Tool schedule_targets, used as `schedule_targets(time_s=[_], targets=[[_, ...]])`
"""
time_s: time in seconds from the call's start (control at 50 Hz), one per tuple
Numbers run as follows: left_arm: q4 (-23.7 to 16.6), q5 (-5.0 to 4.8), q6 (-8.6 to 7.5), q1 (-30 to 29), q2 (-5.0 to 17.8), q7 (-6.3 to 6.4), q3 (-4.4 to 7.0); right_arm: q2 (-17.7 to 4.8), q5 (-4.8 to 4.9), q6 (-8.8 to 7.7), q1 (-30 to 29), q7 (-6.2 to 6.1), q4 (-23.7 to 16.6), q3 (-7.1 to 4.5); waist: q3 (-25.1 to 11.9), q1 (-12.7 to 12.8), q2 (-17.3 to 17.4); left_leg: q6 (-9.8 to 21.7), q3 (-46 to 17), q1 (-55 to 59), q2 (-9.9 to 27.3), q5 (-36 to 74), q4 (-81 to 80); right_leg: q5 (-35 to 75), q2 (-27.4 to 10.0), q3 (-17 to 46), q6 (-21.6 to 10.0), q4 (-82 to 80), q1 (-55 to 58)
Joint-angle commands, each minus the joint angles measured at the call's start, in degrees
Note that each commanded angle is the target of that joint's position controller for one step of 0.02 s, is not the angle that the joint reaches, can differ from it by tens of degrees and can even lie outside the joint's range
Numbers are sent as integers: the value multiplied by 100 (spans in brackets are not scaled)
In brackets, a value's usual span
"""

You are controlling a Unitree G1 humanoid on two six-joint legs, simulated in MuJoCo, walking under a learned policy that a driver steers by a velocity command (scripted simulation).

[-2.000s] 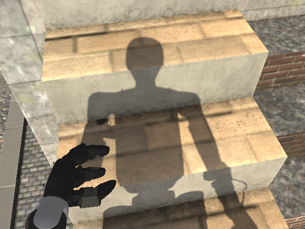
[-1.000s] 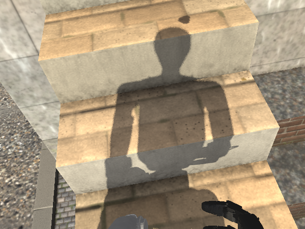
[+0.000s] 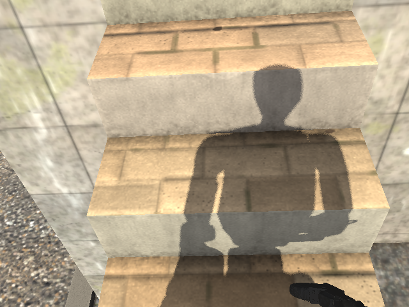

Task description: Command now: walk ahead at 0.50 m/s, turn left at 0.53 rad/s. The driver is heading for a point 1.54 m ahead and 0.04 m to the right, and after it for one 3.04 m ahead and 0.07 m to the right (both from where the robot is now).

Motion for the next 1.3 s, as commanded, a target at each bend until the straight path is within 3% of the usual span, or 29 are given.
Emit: schedule_targets(time_s=[0.02, 0.06, 0.1, 0.16, 0.4, 0.46, 0.5, 0.54, 0.56, 0.58, 0.62, 0.68, 0.72, 0.82, 0.9, 0.94, 0.96, 1.0, 1.02, 1.04, 1.06, 1.08, 1.12, 1.14, 1.2, 1.24, 1.26, 1.28, 1.3], targets=[[-852, 52, -21, -170, 2017, -94, 462, -810, -87, -129, 1818, -1, 132, -367, -1656, -1014, -1510, 192, -1307, 3687, -757, -172, -2447, 8293, -824, 380, -878, 3795, -496], [-1533, 148, -74, -982, 1412, -631, 548, -2227, 16, 186, 1895, -149, 330, -995, -2007, -966, 135, 638, -7445, 4945, 905, -3243, -7088, -281, 1173, 1707, 30, 8727, -4001], [-2228, 515, -4, -1861, 585, -525, 309, -1592, -273, -129, 960, -93, 773, -772, -634, -203, 469, -414, -6098, 3273, 1156, -2857, -6988, 592, 912, 2492, -293, 11343, -5046], [-2391, 465, 34, -1524, -76, -245, -43, -481, -410, -527, 941, -7, 1583, -400, 1178, 425, -113, -681, -3293, 1937, 558, -659, -6016, 391, 603, 2274, -712, 11472, -5997], [-3480, 100, 458, -4019, -283, -123, -334, -645, -184, -749, 2965, -83, 2202, -268, 1147, -417, 688, -837, -1915, 3621, 715, 3441, -7888, -544, 1058, 564, -777, 10134, -7637], [-2732, 41, 453, -1948, 24, -90, -209, -942, 196, -818, 2582, -422, 1966, -302, -661, 534, 1083, -649, -731, 4459, 814, 10849, -7165, -1266, 1278, 502, -1192, 8256, -4012], [-2307, 14, 503, -753, 533, -176, -18, -1878, 289, -917, 2354, -415, 1780, -505, -1545, 1380, 950, -328, -1250, 5097, 1282, 12408, -5744, -1520, 1469, 938, -988, 6449, -2358], [-1814, 315, 510, -373, 969, -252, 236, -2189, 26, -866, 2137, -235, 1610, -691, -1301, 1490, 505, -362, -1377, 4633, 632, 9869, -3153, -1959, 1415, 2389, -894, 4096, -1376], [-1523, 337, 597, -47, 1666, -202, 469, -1382, -160, -866, 2559, -47, 1406, -644, -1131, 915, -1658, -860, -1505, 2848, -747, 2052, -55, 2067, -77, 5190, -1577, 3278, -689], [-1559, 249, 579, -322, 1469, -114, 544, -1152, -259, -776, 2245, 160, 1145, -644, -1580, 786, -513, -796, -2389, 1947, -914, 1925, 2393, -583, -506, 6921, -2042, 1805, -1182], [-1084, 270, 318, -1253, 809, -67, 481, -623, -629, -679, 952, 71, 315, -483, 420, 67, 109, -525, -2375, 213, -601, 2769, 3653, -4189, -573, 6113, -1607, 1529, -2877], [-514, 300, 62, -1260, 4, -90, 236, -218, -484, -437, 1598, -63, 346, -248, 1053, -766, 471, -524, -2447, 128, -427, 2831, 3277, -2452, -243, 3682, -800, 1555, -3801], [-534, 288, -80, -1177, 323, -67, 211, -147, -440, -379, 1224, -12, 173, -100, 1517, -696, 374, -757, -2230, -164, -307, 2181, 2234, -1363, -180, 3031, -783, 1023, -3952], [-647, 182, -172, -756, 991, -202, 404, -699, -422, -305, 782, -66, -26, -370, 732, -458, -407, -640, -1343, -1173, 302, 2131, 2348, 660, -115, 2351, -966, 924, -1662], [-452, 464, -11, 1278, 875, 124, 470, -957, -553, -507, -1711, 118, -825, -322, 690, 1076, -420, -861, -386, -2437, 289, -260, -464, 3559, 246, 2650, -1304, 1227, 2039], [-556, 776, 164, 1346, 949, 322, 537, -478, -266, -728, -2395, 341, -1089, -83, -91, 1137, -502, -1216, -430, -1035, -230, -643, -3177, 5737, 340, 2654, -1136, 2299, 2588], [-1067, 885, 261, 96, 1371, 335, 645, -514, 93, -762, -1338, 308, -925, -134, -1019, 290, -649, -1344, -332, 1249, -521, -258, -5081, 7553, 605, 2318, -911, 3356, 1935], [-1620, 80, 118, -692, 2069, 266, 882, -892, 163, -479, 497, 135, -307, -389, -1604, -379, -877, -1555, -309, 4559, -505, 3998, -8133, 6313, 766, 2879, -671, 4518, 788], [-1842, -113, 10, -912, 1610, 222, 759, -1054, -14, -349, 1066, 37, 203, -515, -960, -379, -241, -1624, -607, 6624, 233, 5859, -9030, 969, 1667, 2753, -410, 5707, -1708], [-1942, -282, 23, -923, 1404, 421, 889, -1945, -327, -167, 1678, 61, 736, -725, 122, -247, 2463, -1070, -921, 9292, 937, 10250, -7916, -4330, 2375, 1902, 328, 8843, -6052], [-2453, -533, 26, -1223, 1021, 727, 687, -2250, -477, -83, 2434, -18, 888, -875, -587, -474, 2054, -151, -1277, 11964, 2308, 15380, -5084, -6130, 2243, 1377, 533, 11987, -9303], [-2661, -646, -14, -1452, 847, 864, 557, -2110, -273, -21, 3008, -85, 843, -833, -2031, -859, 582, 402, -1880, 13076, 3247, 14639, -4159, -6547, 1935, 1915, 308, 13579, -10429], [-3153, -270, 34, -2170, 526, 865, 292, -2051, -657, -403, 2137, -131, 968, -898, -1588, -465, 692, -170, -1505, 11621, 3185, 11392, -4754, -6019, 1222, 2231, -432, 14073, -10803], [-3566, 67, -60, -4441, 856, 559, 189, -2336, -776, -604, 3629, -258, 1368, -1000, -1454, -1497, 757, -326, -1545, 12448, 2548, 14672, -4069, -6268, 1335, 1482, -442, 12817, -10904], [-3456, -24, -52, -4037, 887, -2, 152, -2397, -916, -982, 3261, -583, 1489, -1050, -2342, -964, 1173, -337, -1709, 11504, 2239, 13329, -3018, -5538, 1231, 2818, -461, 9190, -9070], [-2531, 151, 178, -1196, 1114, -272, 213, -2112, -504, -1032, -243, -678, 312, -1048, -1837, 1276, 332, -850, -1581, 6659, 1355, 10931, -1878, -2089, 484, 4493, -786, 1061, -2977], [-2001, 364, 361, -1351, 854, -320, 345, -1906, -292, -869, -267, -675, 251, -923, -488, 973, -1384, -1014, -1430, 2041, 370, 2068, -1862, 980, 282, 4280, -897, -194, 780], [-1509, 767, 255, -272, 1770, -113, 607, -2320, -89, -1058, -1286, -344, -194, -769, 760, 1461, -3165, -1405, -489, -611, 129, -1044, -771, 5145, 548, 2823, -163, 1434, 2487], [-1990, 897, 423, -1378, 1779, 30, 725, -1840, 402, -1031, -605, -119, -687, -528, -1036, 501, -3305, -1535, -84, -2124, -6, -1623, -1986, 7297, 354, 3479, -796, 3429, 4567]])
